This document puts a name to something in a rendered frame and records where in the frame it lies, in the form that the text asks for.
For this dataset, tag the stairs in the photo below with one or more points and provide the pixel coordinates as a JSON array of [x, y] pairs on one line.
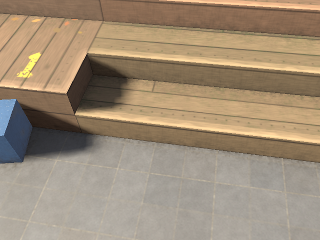
[[239, 76]]

